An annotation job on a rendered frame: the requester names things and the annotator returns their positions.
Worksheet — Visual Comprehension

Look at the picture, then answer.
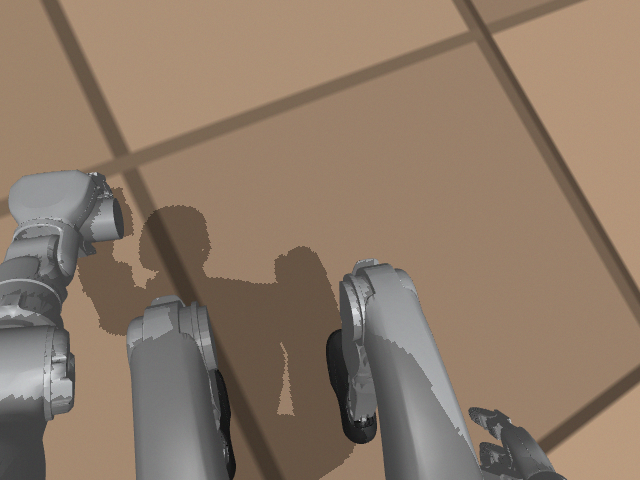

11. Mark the right robot foot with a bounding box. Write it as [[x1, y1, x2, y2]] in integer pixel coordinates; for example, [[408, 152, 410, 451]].
[[326, 329, 377, 444]]

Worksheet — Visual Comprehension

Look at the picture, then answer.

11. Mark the left robot hand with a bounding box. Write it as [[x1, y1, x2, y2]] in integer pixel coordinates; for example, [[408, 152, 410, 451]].
[[8, 170, 113, 258]]

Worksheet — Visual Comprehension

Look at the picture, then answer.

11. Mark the left robot arm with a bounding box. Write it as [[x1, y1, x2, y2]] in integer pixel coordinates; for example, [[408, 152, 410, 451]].
[[0, 219, 80, 480]]

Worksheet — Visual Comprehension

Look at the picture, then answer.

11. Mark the can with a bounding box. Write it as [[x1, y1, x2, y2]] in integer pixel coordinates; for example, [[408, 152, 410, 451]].
[[79, 198, 124, 243]]

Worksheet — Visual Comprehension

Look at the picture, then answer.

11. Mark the left robot foot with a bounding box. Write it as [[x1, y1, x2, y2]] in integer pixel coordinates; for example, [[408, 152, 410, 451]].
[[214, 370, 236, 480]]

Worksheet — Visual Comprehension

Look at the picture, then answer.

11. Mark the right robot hand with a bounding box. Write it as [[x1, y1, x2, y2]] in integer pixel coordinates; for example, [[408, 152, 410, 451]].
[[468, 407, 556, 480]]

